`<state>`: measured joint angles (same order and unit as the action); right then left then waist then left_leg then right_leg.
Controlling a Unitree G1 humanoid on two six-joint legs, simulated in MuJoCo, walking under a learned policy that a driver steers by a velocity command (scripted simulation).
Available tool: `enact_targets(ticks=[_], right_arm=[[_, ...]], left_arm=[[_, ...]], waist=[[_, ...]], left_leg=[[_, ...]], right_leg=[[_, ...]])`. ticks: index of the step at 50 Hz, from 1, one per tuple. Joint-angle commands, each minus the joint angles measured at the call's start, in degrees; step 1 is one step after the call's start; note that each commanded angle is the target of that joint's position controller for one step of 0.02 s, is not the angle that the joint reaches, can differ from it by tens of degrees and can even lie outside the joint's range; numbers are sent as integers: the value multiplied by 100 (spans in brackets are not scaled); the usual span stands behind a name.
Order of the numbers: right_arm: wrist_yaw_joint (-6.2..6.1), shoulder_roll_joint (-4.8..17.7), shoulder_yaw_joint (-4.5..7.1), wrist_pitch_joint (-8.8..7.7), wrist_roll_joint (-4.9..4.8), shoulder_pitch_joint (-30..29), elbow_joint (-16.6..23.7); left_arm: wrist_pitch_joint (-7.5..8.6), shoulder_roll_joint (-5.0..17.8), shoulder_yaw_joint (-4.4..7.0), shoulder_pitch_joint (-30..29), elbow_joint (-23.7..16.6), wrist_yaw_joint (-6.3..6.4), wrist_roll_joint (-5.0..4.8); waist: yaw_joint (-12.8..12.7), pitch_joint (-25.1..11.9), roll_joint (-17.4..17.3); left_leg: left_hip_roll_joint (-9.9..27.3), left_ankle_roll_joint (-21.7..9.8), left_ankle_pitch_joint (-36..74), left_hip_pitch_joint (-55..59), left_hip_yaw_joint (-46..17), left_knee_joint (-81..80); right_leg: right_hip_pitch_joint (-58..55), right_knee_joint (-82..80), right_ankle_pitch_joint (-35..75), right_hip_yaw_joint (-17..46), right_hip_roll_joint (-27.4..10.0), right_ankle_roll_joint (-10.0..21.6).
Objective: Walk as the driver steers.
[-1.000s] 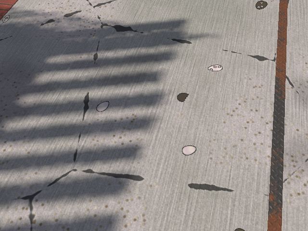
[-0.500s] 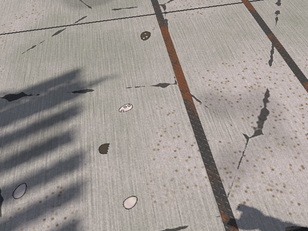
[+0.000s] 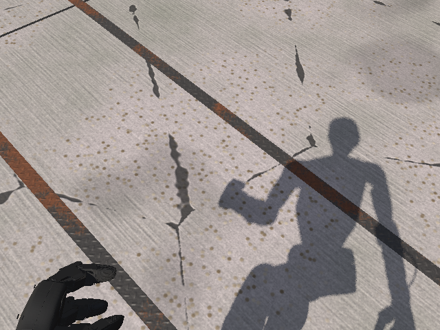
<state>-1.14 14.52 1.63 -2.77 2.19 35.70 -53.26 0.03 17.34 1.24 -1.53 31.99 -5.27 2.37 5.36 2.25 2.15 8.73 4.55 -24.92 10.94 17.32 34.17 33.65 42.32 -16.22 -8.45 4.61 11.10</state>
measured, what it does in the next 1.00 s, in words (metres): walks ahead, turning right: left foot, then right foot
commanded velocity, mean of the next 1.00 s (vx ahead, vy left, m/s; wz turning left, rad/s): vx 0.99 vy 0.00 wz -1.00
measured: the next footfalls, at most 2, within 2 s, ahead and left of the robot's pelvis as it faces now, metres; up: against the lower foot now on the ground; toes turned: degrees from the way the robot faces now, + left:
left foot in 0.38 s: +0.61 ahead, +0.06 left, +0.00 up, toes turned -22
right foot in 0.84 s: +0.86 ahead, -0.33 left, +0.00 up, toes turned -49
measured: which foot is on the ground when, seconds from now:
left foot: down 0.00-0.00, up 0.02-0.36, down 0.38-0.82, up 0.84-1.00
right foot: down 0.00-0.40, up 0.42-0.82, down 0.84-1.00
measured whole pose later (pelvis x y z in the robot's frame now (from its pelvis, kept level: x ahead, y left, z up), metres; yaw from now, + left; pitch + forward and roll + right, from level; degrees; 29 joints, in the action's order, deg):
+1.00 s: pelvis +0.84 -0.32 +0.03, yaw -57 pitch +0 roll -1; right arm 0.3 13.4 -0.6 -3.5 3.7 7.5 -36.8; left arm 1.3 18.9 3.5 22.5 47.9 0.1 0.8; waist -1.5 4.1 0.6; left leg 7.3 3.5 -23.1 -31.7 -5.4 72.5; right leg 12.4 29.8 -15.2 2.0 14.7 12.4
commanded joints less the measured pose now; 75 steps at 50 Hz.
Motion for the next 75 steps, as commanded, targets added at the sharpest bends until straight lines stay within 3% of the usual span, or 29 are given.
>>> enact_targets(ticks=[1, 2, 5, 8, 11, 16, 19, 20, 21, 22, 24, 27, 35, 39, 40, 41, 42, 43, 46, 49, 52, 58, 61, 62, 63, 64, 66, 70, 75], right_arm=[[163, 764, 150, -196, -51, -935, 1351], [171, 1291, 242, -326, -97, -1827, 1768], [121, 1026, 120, -342, 16, -1894, 1768], [173, 905, 94, 14, 230, -1646, 1735], [235, 707, -19, 40, 123, -2842, 2261], [255, 862, 6, -31, -54, -3074, 2240], [-27, 1564, 350, -47, -67, -533, 1644], [-154, 1945, 467, -80, 121, 541, 1430], [-69, 2219, 496, -102, 257, -333, 1605], [-21, 1603, 445, -65, 172, -1241, 1798], [28, 977, 290, -44, 121, -1631, 1669], [97, 640, 179, -193, -25, -1303, 1104], [90, 913, 217, -409, -68, -1257, 657], [-26, 1606, 379, -120, -72, -1344, 771], [-26, 1674, 407, -27, -54, -1655, 910], [25, 1519, 402, 23, 1, -1747, 936], [129, 710, 205, 12, 103, -1727, 1165], [130, 813, 180, -108, -55, -1538, 1890], [97, 1011, 98, -326, 31, -2354, 1877], [130, 866, 50, 4, 247, -2187, 1727], [198, 554, -102, 39, 119, -3394, 2335], [183, 745, -57, -29, -72, -3551, 2407], [-83, 1568, 338, -84, -61, -823, 1744], [-176, 1840, 422, -111, 124, 187, 1494], [-100, 2150, 486, -110, 205, -699, 1674], [-47, 1428, 419, -73, 147, -1561, 1874], [15, 835, 276, -53, 133, -1868, 1693], [155, 459, 154, -266, -86, -1283, 947], [209, 710, 156, -446, -44, -1372, 722]], left_arm=[[-57, 1837, 691, 2039, 375, 337, -88], [-121, 1876, 723, 2601, 320, 416, -49], [93, 1297, 572, 2109, 700, 572, -78], [298, 880, 369, 1729, 707, 573, -172], [462, 965, 404, 1645, 750, 507, -140], [500, 1291, 541, 2073, 990, 457, -257], [507, 1567, 577, 1649, 1009, 437, -132], [589, 565, 326, 1476, 821, 467, -66], [562, 266, 175, 2179, 446, 488, -381], [455, 719, 203, 1824, 673, 534, -169], [289, 800, 236, 1338, 713, 365, -33], [43, 258, 111, 961, 461, 132, -19], [18, 144, -78, -390, -146, -101, -56], [86, 641, 153, 1310, 421, 92, -122], [95, 882, 310, 2562, 815, 189, -134], [77, 1088, 493, 3174, 1139, 341, -174], [5, 1524, 622, 2569, 1070, 462, -265], [-67, 1964, 672, 2344, 752, 441, -69], [108, 1304, 603, 2244, 986, 579, -105], [373, 891, 407, 1891, 1016, 601, -200], [522, 922, 429, 2078, 1074, 538, -172], [496, 1203, 559, 2406, 1291, 484, -269], [542, 1386, 583, 1851, 1213, 442, -149], [603, 279, 307, 1694, 985, 486, -73], [573, 244, 194, 2486, 650, 523, -377], [446, 698, 225, 2066, 898, 567, -153], [297, 698, 260, 1479, 885, 384, -35], [53, 79, 67, 806, 394, 113, 11], [119, 138, -87, -7, -21, 6, 2]], waist=[[-1132, -1714, 759], [-1541, -2138, -164], [-713, -280, -730], [-157, 212, -378], [-280, 722, -100], [-562, 79, -36], [906, -1374, -154], [1115, -1960, -1406], [130, -2458, -2998], [65, -1535, -1759], [-61, -519, -569], [-338, 124, -639], [-609, 737, -344], [-1621, -483, -872], [-2152, -1018, -893], [-2207, -1176, -435], [-1460, -629, 962], [-1045, -1684, 1073], [-732, -173, -736], [-242, 46, -936], [-490, 480, -538], [-767, -116, -115], [759, -1497, -179], [840, -1982, -1513], [-78, -2521, -2919], [-96, -1521, -1575], [-196, -472, -450], [-431, 73, -648], [-672, 589, -496]], left_leg=[[-527, -226, -189, -5661, -670, 5505], [-635, -267, 407, -6205, -1851, 5888], [-3, -267, 441, -5649, -2066, 4522], [141, -33, -297, -5012, -2015, 3593], [-7, 43, 1133, -4398, -1718, 1959], [-651, -315, 2714, -2663, -1655, 128], [-711, -463, 1289, 210, -1656, 159], [731, -584, -762, 1320, -3213, -162], [2056, -923, -1885, 1430, -6634, -1843], [1765, -1047, -2768, 520, -6342, -2063], [1333, -1055, -1157, -799, -4454, -1887], [960, -760, 369, -1569, -2713, -2180], [343, -589, 4464, -1594, 24, -2809], [660, -588, 8781, -829, 10, -216], [741, -665, 8592, -1313, -179, 1325], [352, -590, 5581, -2487, -281, 3241], [-674, -438, -70, -4202, -366, 5370], [-1031, -262, -544, -5925, -1567, 6299], [-341, -248, 295, -5770, -2158, 4732], [-21, -20, 21, -4837, -2101, 3686], [-48, 89, 1136, -4369, -1861, 1992], [-779, -295, 2731, -2637, -1761, -142], [-584, -472, 1192, 381, -1989, -16], [975, -538, -339, 1476, -3534, -194], [2122, -1049, -1481, 1580, -7020, -1749], [1734, -1163, -2501, 555, -6552, -2033], [1198, -1086, -849, -782, -4508, -1930], [840, -792, 1371, -1536, -2543, -2214], [486, -860, 3190, -2060, -950, -2990]], right_leg=[[-6335, -1482, -1845, 4356, -1728, 1115], [-6327, -2207, -1555, 5476, -1881, 1305], [-3774, -2599, 361, 3862, -1330, 958], [-2114, -2889, 579, 3177, -789, 979], [-848, -3326, 730, 2953, -366, 799], [-1811, -2790, 3393, 3045, -495, 243], [-1551, 781, 4660, 2765, -211, -226], [-461, 3210, 455, 2328, 323, -281], [762, 4219, -1213, 1824, 540, -365], [1123, 4320, -471, 1649, -60, -318], [972, 3873, 61, 1400, -587, -393], [1057, 3631, 103, 1339, -937, -464], [287, 584, 1606, -47, -608, -159], [-1839, 267, 902, -268, 181, 163], [-3162, 30, 678, 45, 243, 343], [-4476, -402, 382, 617, 135, 473], [-4617, -442, 636, 2146, -675, 665], [-6016, -1675, 100, 5139, -1635, 1771], [-3846, -2859, 74, 4883, -1431, 1286], [-2313, -2915, 938, 3604, -712, 1020], [-1221, -3201, 1475, 3344, -438, 919], [-2167, -2431, 3823, 3292, -386, 184], [-1505, 1083, 4247, 2952, -33, -258], [-318, 3246, -948, 2432, 420, -260], [909, 4186, -1268, 1890, 515, -358], [1185, 4255, -453, 1698, -96, -341], [991, 3796, 93, 1422, -540, -443], [1155, 3414, 277, 1385, -927, -458], [713, 1189, 1333, 912, -701, -428]])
